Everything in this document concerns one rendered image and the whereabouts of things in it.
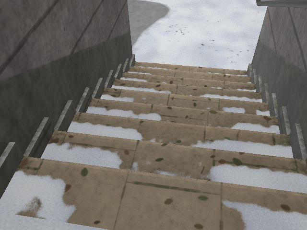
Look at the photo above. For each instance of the stairs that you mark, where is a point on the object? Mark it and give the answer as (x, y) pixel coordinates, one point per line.
(187, 121)

